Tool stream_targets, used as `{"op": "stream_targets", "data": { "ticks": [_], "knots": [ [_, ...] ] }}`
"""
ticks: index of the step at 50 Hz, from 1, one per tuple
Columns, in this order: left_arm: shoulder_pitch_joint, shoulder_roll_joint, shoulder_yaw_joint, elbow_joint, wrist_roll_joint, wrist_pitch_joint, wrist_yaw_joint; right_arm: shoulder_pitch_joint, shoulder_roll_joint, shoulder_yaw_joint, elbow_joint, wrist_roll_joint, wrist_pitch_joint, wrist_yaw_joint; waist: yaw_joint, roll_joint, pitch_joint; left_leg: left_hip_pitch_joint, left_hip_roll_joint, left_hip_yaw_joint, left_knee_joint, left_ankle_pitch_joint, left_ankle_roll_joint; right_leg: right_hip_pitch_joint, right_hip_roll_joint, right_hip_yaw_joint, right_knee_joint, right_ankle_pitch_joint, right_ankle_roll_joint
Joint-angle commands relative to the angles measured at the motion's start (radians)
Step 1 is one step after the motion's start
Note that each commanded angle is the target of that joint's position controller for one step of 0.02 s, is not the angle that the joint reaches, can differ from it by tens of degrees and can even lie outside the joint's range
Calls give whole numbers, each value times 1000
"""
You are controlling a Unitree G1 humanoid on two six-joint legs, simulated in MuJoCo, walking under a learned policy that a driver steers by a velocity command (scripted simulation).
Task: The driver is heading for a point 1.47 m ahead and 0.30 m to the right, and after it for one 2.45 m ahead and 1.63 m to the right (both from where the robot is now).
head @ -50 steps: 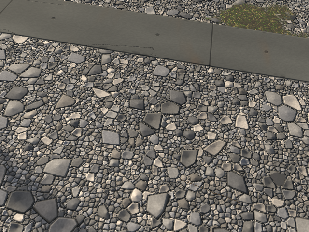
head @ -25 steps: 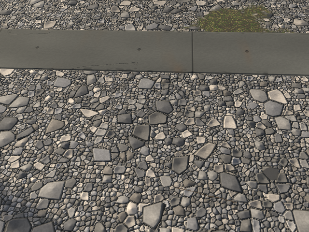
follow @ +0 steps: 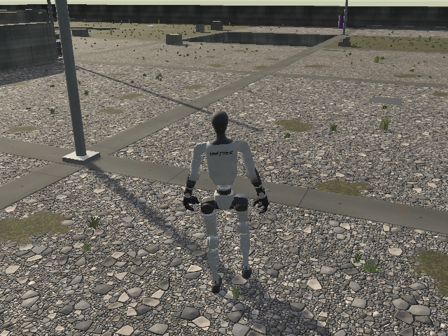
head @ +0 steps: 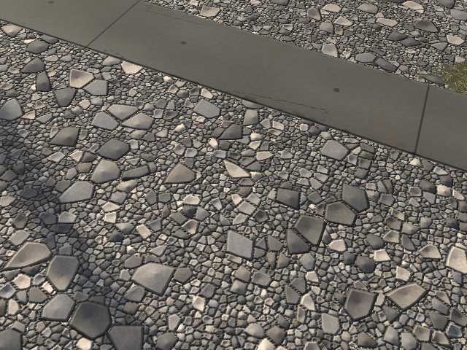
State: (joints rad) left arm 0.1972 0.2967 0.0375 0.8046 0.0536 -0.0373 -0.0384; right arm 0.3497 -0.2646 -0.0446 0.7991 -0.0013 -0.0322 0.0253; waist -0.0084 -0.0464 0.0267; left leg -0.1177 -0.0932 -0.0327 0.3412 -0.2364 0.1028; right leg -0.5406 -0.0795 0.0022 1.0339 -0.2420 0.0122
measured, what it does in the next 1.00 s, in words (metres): walks ahead, turning right: right foot, then left foot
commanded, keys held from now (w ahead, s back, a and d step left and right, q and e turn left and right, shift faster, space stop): w+e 0.94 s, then w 0.06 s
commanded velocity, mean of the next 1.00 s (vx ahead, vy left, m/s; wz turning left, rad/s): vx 0.49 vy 0.00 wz -0.32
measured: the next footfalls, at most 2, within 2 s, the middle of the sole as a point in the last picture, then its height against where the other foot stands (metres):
right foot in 0.30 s outside the picture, level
left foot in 0.82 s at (208, 284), level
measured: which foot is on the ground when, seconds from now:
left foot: down 0.00-0.32, up 0.34-0.80, down 0.82-1.00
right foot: up 0.00-0.28, down 0.30-0.82, up 0.84-1.00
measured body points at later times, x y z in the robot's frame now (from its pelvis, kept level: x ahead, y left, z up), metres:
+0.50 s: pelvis +0.30 -0.03 -0.01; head +0.32 -0.03 +0.44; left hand +0.36 +0.25 -0.14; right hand +0.39 -0.29 -0.13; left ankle +0.29 +0.11 -0.66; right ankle +0.32 -0.07 -0.75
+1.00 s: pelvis +0.58 -0.02 +0.00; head +0.61 -0.01 +0.44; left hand +0.76 +0.22 -0.13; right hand +0.59 -0.31 -0.11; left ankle +0.64 +0.06 -0.75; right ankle +0.49 -0.11 -0.66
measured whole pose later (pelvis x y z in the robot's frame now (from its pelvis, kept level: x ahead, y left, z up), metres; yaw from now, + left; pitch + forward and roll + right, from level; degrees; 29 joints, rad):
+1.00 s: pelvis +0.58 -0.02 +0.00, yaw -24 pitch +1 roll +0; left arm 0.29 0.33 0.07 0.82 0.03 -0.01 -0.03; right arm 0.23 -0.26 -0.02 0.76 -0.03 -0.07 -0.01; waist 0.02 -0.05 0.03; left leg -0.24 -0.01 0.08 0.42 -0.19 0.04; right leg -0.47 0.02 0.04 1.12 -0.33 -0.06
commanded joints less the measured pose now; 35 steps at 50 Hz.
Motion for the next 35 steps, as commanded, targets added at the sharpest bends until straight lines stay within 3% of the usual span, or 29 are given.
{"op": "stream_targets", "data": {
  "ticks": [1, 5, 9, 10, 12, 14, 15, 16, 17, 18, 19, 20, 21, 22, 25, 28, 31, 35],
  "knots": [
    [-33, 73, 16, -61, -2, 9, -1, 46, -168, -43, -32, 7, -28, -12, 5, 100, 11, 103, 232, -223, -151, 371, 131, -179, 1, -20, -36, 77, 28],
    [-173, 41, -1, -94, -13, 4, -11, 105, -133, -29, 9, -1, -37, -18, -44, 118, 44, 129, 208, -134, -166, 521, 78, -179, 11, -70, -223, 203, 11],
    [-271, 28, -15, -123, -28, -5, -19, 140, -130, -19, 49, -15, -46, -29, -70, 122, 74, 186, 245, -82, -199, 599, 52, -116, 41, -102, -407, 257, -52],
    [-264, 33, -15, -123, -30, -6, -19, 132, -133, -18, 57, -18, -47, -33, -58, 123, 77, 200, 258, -65, -196, 651, 44, -79, 53, -103, -441, 248, -74],
    [-187, 54, -7, -99, -33, -7, -11, 97, -149, -17, 65, -25, -50, -43, -10, 130, 38, 233, 270, -22, -111, 938, 22, 48, 114, -119, -466, 180, -122],
    [39, 94, 12, -25, -38, -11, 6, 73, -174, -23, 70, -45, -41, -52, 85, 143, -80, 272, 267, 13, 166, 1157, 0, 245, 183, -116, -481, 84, -162],
    [187, 108, 22, 19, -31, -18, 16, 52, -184, -23, 68, -40, -36, -52, 158, 120, -145, 183, 249, 47, 387, 1064, -9, 433, 163, -89, -547, 112, -189],
    [331, 187, 46, 40, -14, -15, 32, 65, -145, -8, 38, -36, -41, -51, 189, 4, -252, -9, 195, 92, 716, 698, -18, 654, -52, 190, -545, 0, -253],
    [297, 237, 67, 43, -27, -2, 31, 148, -82, -3, 25, -6, -48, -31, 91, -261, -316, -421, -49, 66, 1096, -209, -87, 878, -275, 783, -693, -21, -437],
    [181, 202, 67, 27, -58, -2, 16, 65, -144, -3, 8, -37, -57, -33, 79, -64, -223, -537, 23, -64, 1130, -178, -56, 798, -242, 773, -754, -48, -426],
    [117, 157, 58, 9, -58, -2, 16, -24, -152, -2, -14, -30, -70, -26, 72, 4, -119, -556, 80, -72, 1087, -100, -55, 671, -221, 614, -765, -21, -406],
    [102, 108, 47, 19, -47, -3, 18, -53, -143, 2, -25, -28, -78, -23, 41, 87, -37, -522, 117, -55, 1002, -70, -54, 534, -181, 519, -794, 82, -371],
    [103, 90, 41, 31, -46, -9, 24, -81, -132, 4, -40, -37, -67, -21, 16, 101, -1, -483, 144, -58, 937, -72, -64, 443, -133, 449, -803, 164, -343],
    [96, 81, 36, 38, -46, -15, 28, -64, -116, 10, -39, -48, -48, -18, -11, 87, 3, -438, 154, -48, 895, -72, -80, 384, -95, 394, -816, 221, -324],
    [127, 117, 46, 51, -53, -32, 27, -72, -84, 22, -55, -54, -13, -11, -25, 43, -3, -422, 174, -8, 757, -61, -120, 312, -46, 313, -844, 288, -322],
    [170, 129, 52, 55, -55, -29, 28, -221, -77, 30, -111, -49, -8, -9, 15, 23, 38, -472, 185, 25, 568, 74, -156, 290, -9, 291, -875, 252, -292],
    [232, 131, 59, 65, -57, -25, 28, -327, -71, 35, -143, -41, -10, -5, 69, 3, 22, -486, 165, 30, 415, 208, -163, 367, 9, 290, -839, 303, -246],
    [289, 136, 63, 66, -43, -15, 37, -426, -79, 38, -182, -31, -22, -3, 112, -13, 6, -492, 124, 28, 308, 210, -152, 483, -7, 330, -753, 434, -230]
  ]
}}
Velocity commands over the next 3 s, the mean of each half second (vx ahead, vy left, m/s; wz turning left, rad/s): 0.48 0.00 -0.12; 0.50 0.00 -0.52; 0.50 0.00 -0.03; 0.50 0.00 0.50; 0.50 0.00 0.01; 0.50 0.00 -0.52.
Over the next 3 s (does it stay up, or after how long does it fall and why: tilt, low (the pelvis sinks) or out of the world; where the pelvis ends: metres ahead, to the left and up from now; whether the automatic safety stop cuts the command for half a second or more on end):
stays up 1.61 -0.30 -0.02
